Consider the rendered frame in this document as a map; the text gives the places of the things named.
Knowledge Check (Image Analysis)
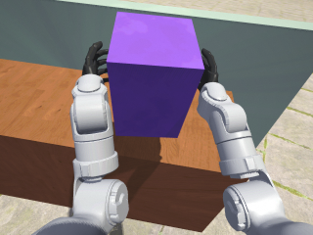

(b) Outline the left robot forearm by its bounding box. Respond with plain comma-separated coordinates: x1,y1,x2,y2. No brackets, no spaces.
69,73,119,211

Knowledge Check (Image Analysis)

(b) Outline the robot left upper arm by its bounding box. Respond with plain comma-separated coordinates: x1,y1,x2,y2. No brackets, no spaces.
31,179,129,235

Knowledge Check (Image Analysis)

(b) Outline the right robot hand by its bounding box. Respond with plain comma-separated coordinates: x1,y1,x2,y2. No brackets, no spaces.
198,48,219,93

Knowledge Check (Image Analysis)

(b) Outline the carton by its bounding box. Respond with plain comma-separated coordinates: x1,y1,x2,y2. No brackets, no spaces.
106,12,204,138

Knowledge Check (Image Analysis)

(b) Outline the left robot hand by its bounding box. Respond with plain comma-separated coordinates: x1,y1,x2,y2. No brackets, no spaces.
82,41,109,82

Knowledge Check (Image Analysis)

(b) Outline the pedestal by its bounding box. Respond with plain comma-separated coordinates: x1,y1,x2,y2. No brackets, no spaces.
0,59,248,233

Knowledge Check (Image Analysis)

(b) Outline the right robot forearm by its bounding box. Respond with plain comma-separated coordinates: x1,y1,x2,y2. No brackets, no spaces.
197,82,286,214

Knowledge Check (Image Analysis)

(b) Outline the robot right upper arm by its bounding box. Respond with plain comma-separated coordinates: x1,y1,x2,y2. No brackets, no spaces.
223,179,313,235

